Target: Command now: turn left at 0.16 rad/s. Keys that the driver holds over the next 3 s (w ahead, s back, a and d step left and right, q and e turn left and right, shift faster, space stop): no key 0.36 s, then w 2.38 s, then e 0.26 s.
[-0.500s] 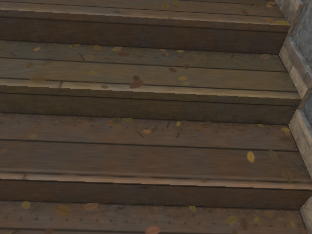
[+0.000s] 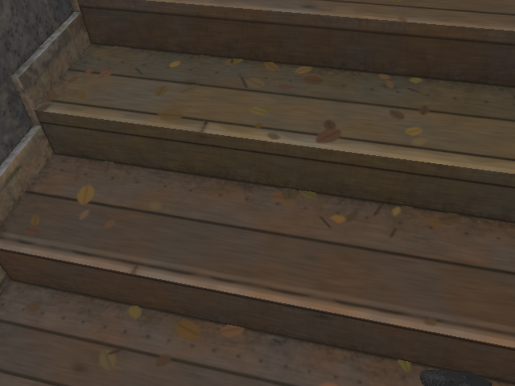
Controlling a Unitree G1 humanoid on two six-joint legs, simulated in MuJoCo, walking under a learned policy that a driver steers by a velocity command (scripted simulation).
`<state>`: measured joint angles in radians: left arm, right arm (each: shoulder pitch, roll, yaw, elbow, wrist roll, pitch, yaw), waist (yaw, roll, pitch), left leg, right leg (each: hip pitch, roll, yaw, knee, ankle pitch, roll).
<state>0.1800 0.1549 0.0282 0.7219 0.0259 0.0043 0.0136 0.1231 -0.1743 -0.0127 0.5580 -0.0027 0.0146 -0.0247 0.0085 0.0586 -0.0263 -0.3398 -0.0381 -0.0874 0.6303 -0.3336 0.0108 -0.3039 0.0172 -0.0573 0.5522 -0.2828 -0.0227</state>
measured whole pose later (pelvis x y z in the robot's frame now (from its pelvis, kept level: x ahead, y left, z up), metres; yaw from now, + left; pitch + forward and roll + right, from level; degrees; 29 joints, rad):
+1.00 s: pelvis +0.21 -0.09 +0.03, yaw -1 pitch +4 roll -1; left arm -0.02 0.09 -0.12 0.52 0.02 -0.09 -0.02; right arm 0.49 -0.16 0.00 1.04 0.02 -0.04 -0.03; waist 0.01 0.03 -0.02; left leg 0.07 0.13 -0.05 0.33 -0.17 0.00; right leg -0.89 -0.04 -0.10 1.27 -0.52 -0.08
